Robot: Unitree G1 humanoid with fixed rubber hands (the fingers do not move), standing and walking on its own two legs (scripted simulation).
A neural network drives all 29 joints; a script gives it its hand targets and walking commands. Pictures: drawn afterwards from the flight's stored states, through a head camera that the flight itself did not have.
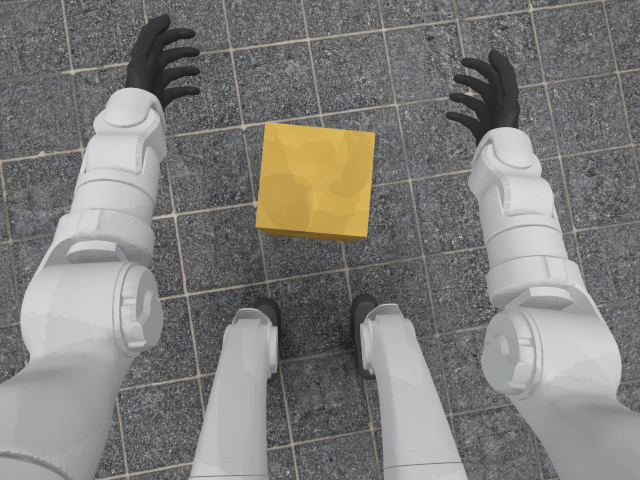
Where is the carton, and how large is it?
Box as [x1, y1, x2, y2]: [255, 122, 374, 241]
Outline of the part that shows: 265,122 255,226 267,234 352,241 366,236 374,133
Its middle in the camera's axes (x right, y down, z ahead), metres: -0.01 -0.10 +0.86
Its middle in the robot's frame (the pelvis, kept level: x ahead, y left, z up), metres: +0.48 -0.01 -0.51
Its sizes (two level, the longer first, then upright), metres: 0.210 0.200 0.250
